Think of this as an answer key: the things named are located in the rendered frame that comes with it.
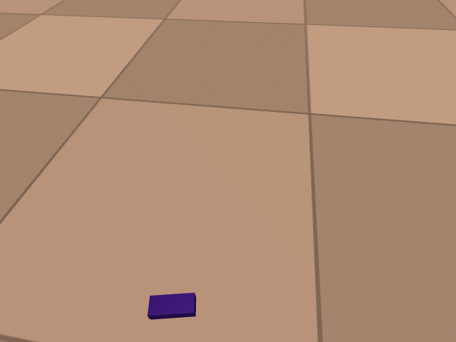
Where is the carton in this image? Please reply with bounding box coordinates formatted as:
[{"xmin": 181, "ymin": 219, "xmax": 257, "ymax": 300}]
[{"xmin": 147, "ymin": 293, "xmax": 196, "ymax": 320}]

